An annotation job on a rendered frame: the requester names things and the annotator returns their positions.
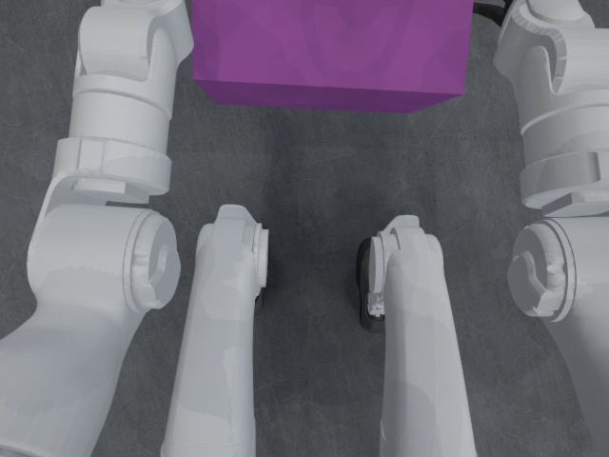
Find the carton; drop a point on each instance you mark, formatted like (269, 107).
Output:
(366, 55)

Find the robot left upper arm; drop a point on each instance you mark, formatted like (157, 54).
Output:
(95, 272)

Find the left robot forearm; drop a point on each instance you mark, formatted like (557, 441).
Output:
(123, 92)

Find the robot right upper arm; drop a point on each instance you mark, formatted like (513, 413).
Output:
(560, 273)

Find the right robot forearm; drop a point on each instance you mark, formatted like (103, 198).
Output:
(558, 64)

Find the robot right hand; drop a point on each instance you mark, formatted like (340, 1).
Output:
(496, 13)

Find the right robot foot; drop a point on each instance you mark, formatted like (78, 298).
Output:
(374, 323)

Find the robot right thigh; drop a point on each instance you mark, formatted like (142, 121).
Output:
(425, 407)

